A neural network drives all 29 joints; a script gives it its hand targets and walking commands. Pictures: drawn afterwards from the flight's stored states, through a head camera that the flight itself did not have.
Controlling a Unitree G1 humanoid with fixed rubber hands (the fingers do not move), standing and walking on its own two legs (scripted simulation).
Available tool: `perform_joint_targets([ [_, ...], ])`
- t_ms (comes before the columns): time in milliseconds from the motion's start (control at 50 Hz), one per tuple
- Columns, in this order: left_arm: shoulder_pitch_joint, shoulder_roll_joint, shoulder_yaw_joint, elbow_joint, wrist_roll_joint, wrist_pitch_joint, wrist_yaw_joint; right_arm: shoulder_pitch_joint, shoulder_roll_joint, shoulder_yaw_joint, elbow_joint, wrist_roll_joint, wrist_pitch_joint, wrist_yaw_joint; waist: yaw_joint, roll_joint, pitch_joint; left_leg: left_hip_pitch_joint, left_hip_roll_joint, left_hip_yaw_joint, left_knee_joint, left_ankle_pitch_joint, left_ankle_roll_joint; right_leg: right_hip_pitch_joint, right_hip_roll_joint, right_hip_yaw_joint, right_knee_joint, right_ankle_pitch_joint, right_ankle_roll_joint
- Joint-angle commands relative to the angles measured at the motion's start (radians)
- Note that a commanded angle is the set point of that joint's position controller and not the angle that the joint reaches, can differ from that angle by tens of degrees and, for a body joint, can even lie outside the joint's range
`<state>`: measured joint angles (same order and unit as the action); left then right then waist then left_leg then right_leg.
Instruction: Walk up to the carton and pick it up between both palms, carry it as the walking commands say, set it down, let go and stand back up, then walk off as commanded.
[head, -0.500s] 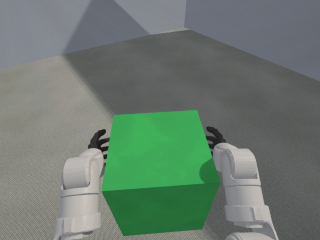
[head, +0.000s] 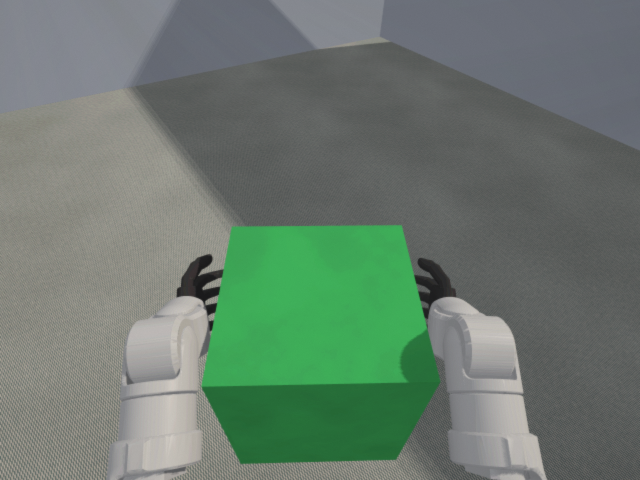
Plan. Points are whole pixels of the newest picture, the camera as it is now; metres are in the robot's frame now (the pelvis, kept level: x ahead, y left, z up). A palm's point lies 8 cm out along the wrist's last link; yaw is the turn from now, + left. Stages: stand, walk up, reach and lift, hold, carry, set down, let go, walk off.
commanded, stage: carry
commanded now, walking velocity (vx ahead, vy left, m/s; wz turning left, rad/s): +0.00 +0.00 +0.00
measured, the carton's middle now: (318, 349) +0.30 +0.01 +0.03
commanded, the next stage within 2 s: none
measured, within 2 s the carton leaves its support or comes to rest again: neither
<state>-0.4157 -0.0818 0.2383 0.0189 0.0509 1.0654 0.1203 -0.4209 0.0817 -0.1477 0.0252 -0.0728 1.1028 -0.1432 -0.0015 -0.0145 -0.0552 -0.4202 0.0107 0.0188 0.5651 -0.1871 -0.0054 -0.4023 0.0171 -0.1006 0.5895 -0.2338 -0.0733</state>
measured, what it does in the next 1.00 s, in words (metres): stands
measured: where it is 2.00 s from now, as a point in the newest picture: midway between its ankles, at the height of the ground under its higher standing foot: outside the picture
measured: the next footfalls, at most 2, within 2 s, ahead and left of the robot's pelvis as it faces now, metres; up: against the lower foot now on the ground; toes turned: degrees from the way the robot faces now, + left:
none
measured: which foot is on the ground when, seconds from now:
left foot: down 0.00-1.00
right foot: down 0.00-1.00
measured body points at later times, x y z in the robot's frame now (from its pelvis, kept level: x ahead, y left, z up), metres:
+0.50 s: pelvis +0.00 +0.00 +0.00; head +0.00 +0.01 +0.45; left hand +0.33 +0.16 +0.08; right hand +0.33 -0.14 +0.08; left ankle +0.06 +0.12 -0.73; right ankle +0.05 -0.07 -0.73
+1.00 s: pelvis +0.00 +0.01 +0.00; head +0.00 +0.01 +0.45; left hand +0.33 +0.16 +0.07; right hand +0.32 -0.14 +0.08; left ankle +0.06 +0.13 -0.73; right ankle +0.05 -0.07 -0.73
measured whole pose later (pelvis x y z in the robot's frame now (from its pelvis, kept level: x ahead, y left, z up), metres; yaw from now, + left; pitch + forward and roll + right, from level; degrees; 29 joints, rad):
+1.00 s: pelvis +0.00 +0.01 +0.00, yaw -1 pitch +2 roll +0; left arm -0.37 -0.10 0.23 0.01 0.06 1.02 0.11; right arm -0.38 0.09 -0.14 0.02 -0.07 1.06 -0.14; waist 0.00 -0.02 -0.06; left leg -0.40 0.01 0.03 0.55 -0.18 0.00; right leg -0.39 0.01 -0.09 0.57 -0.22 -0.06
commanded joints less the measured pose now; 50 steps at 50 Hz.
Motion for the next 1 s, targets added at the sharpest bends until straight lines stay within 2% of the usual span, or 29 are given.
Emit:
perform_joint_targets([
  [0,-0.705,-0.934,-0.743,-0.119,-0.361,-0.002,-0.261,-0.707,0.935,0.667,-0.187,0.367,-0.061,0.244,-0.001,0.023,-0.458,0.177,0.095,-0.1,-0.079,0.044,0.057,0.173,-0.169,0.19,-0.13,0.092,-0.005],
  [40,-0.703,-0.94,-0.758,-0.138,-0.372,-0.001,-0.26,-0.711,0.938,0.684,-0.212,0.38,-0.059,0.243,-0.001,0.02,-0.453,0.184,0.094,-0.096,-0.078,0.061,0.054,0.165,-0.169,0.188,-0.13,0.101,-0.006],
  [60,-0.696,-0.929,-0.742,-0.107,-0.358,-0.005,-0.259,-0.701,0.929,0.669,-0.175,0.368,-0.062,0.242,-0.001,0.021,-0.454,0.181,0.096,-0.099,-0.076,0.062,0.056,0.169,-0.167,0.188,-0.128,0.101,-0.006],
  [100,-0.694,-0.925,-0.749,-0.11,-0.356,-0.01,-0.259,-0.704,0.929,0.674,-0.174,0.371,-0.067,0.244,0.0,0.035,-0.458,0.191,0.101,-0.102,-0.08,0.078,0.057,0.172,-0.159,0.179,-0.115,0.108,-0.006],
  [140,-0.676,-0.917,-0.736,-0.095,-0.342,-0.018,-0.259,-0.672,0.924,0.657,-0.147,0.354,-0.074,0.245,-0.001,0.025,-0.451,0.187,0.1,-0.1,-0.079,0.066,0.057,0.174,-0.163,0.18,-0.122,0.111,-0.004],
  [160,-0.691,-0.925,-0.754,-0.119,-0.356,-0.018,-0.259,-0.689,0.926,0.674,-0.176,0.367,-0.075,0.245,-0.001,0.02,-0.451,0.189,0.098,-0.099,-0.078,0.075,0.057,0.172,-0.165,0.181,-0.12,0.116,-0.005],
  [360,-0.682,-0.929,-0.755,-0.119,-0.36,-0.015,-0.259,-0.677,0.932,0.672,-0.167,0.369,-0.072,0.244,-0.001,0.018,-0.438,0.188,0.094,-0.094,-0.086,0.043,0.055,0.164,-0.166,0.188,-0.137,0.087,-0.005],
  [380,-0.658,-0.92,-0.726,-0.064,-0.339,-0.021,-0.26,-0.654,0.921,0.644,-0.119,0.349,-0.079,0.244,-0.001,0.017,-0.434,0.187,0.095,-0.095,-0.087,0.039,0.055,0.162,-0.167,0.19,-0.139,0.074,-0.005],
  [400,-0.673,-0.932,-0.753,-0.109,-0.358,-0.024,-0.261,-0.672,0.932,0.67,-0.162,0.366,-0.082,0.245,-0.001,0.022,-0.431,0.187,0.097,-0.097,-0.089,0.034,0.057,0.16,-0.166,0.189,-0.141,0.069,-0.005],
  [440,-0.708,-0.919,-0.748,-0.109,-0.358,-0.027,-0.26,-0.701,0.921,0.665,-0.156,0.365,-0.085,0.245,-0.001,0.018,-0.42,0.184,0.092,-0.092,-0.085,0.024,0.054,0.151,-0.168,0.194,-0.151,0.061,-0.004],
  [460,-0.69,-0.936,-0.771,-0.141,-0.374,-0.019,-0.26,-0.684,0.938,0.682,-0.188,0.38,-0.076,0.245,-0.002,0.016,-0.421,0.188,0.09,-0.089,-0.086,0.022,0.054,0.143,-0.17,0.198,-0.157,0.049,-0.005],
  [480,-0.694,-0.918,-0.734,-0.083,-0.349,-0.023,-0.26,-0.679,0.92,0.645,-0.124,0.352,-0.082,0.245,-0.002,0.022,-0.415,0.188,0.089,-0.091,-0.092,0.008,0.053,0.139,-0.169,0.197,-0.161,0.022,-0.005],
  [500,-0.647,-0.932,-0.753,-0.115,-0.357,-0.021,-0.26,-0.641,0.93,0.661,-0.162,0.362,-0.079,0.245,-0.002,0.024,-0.418,0.191,0.093,-0.093,-0.096,0.017,0.055,0.138,-0.166,0.195,-0.159,0.018,-0.004],
  [520,-0.695,-0.916,-0.737,-0.09,-0.349,-0.027,-0.261,-0.693,0.915,0.649,-0.14,0.355,-0.086,0.244,0.001,0.02,-0.415,0.186,0.093,-0.096,-0.095,0.024,0.056,0.145,-0.164,0.193,-0.157,0.026,-0.003],
  [620,-0.664,-0.931,-0.749,-0.114,-0.359,-0.028,-0.26,-0.657,0.925,0.661,-0.167,0.357,-0.086,0.24,-0.001,0.005,-0.423,0.188,0.085,-0.081,-0.078,0.031,0.052,0.156,-0.177,0.202,-0.161,0.081,-0.004],
  [700,-0.656,-0.925,-0.742,-0.109,-0.349,-0.024,-0.259,-0.653,0.921,0.655,-0.161,0.354,-0.084,0.242,0.001,0.024,-0.431,0.191,0.094,-0.092,-0.095,0.025,0.057,0.159,-0.165,0.192,-0.154,0.051,-0.005],
  [720,-0.68,-0.925,-0.755,-0.131,-0.361,-0.024,-0.259,-0.679,0.916,0.668,-0.191,0.366,-0.085,0.242,0.0,0.025,-0.437,0.191,0.096,-0.095,-0.097,0.026,0.057,0.16,-0.163,0.189,-0.153,0.044,-0.004],
  [760,-0.652,-0.925,-0.744,-0.106,-0.347,-0.028,-0.26,-0.641,0.921,0.654,-0.154,0.352,-0.087,0.245,0.0,0.027,-0.43,0.192,0.097,-0.093,-0.095,0.029,0.056,0.156,-0.164,0.19,-0.153,0.052,-0.004],
  [840,-0.66,-0.921,-0.748,-0.118,-0.352,-0.032,-0.26,-0.653,0.917,0.664,-0.174,0.357,-0.09,0.244,-0.001,0.006,-0.428,0.184,0.093,-0.088,-0.09,0.017,0.055,0.159,-0.171,0.196,-0.163,0.048,-0.004],
  [900,-0.635,-0.923,-0.747,-0.11,-0.343,-0.034,-0.26,-0.624,0.912,0.657,-0.167,0.348,-0.094,0.245,0.0,0.032,-0.434,0.198,0.099,-0.093,-0.096,0.038,0.056,0.154,-0.163,0.187,-0.149,0.057,-0.002],
  [920,-0.608,-0.917,-0.729,-0.081,-0.326,-0.039,-0.262,-0.606,0.911,0.647,-0.144,0.335,-0.098,0.245,0.001,0.019,-0.427,0.186,0.101,-0.093,-0.092,0.035,0.056,0.163,-0.163,0.185,-0.148,0.069,-0.002],
  [960,-0.64,-0.929,-0.767,-0.141,-0.355,-0.038,-0.261,-0.641,0.921,0.681,-0.201,0.364,-0.096,0.246,0.0,0.02,-0.424,0.188,0.1,-0.09,-0.09,0.041,0.054,0.157,-0.164,0.184,-0.146,0.079,-0.002],
  [980,-0.609,-0.922,-0.741,-0.096,-0.332,-0.038,-0.262,-0.605,0.917,0.654,-0.155,0.342,-0.096,0.247,0.0,0.024,-0.42,0.187,0.101,-0.093,-0.094,0.034,0.055,0.153,-0.162,0.184,-0.145,0.066,-0.003],
])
